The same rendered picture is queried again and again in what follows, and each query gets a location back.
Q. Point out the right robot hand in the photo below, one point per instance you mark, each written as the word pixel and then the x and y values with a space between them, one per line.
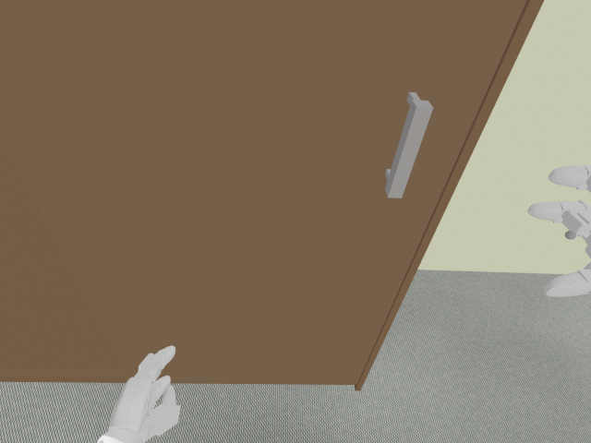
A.
pixel 576 216

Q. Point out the handle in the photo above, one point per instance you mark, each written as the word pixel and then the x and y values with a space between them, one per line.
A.
pixel 414 129

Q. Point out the wardrobe door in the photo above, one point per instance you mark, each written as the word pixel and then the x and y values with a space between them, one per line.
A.
pixel 214 170
pixel 46 319

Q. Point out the left robot hand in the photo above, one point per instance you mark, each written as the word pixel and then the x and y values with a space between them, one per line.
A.
pixel 139 395

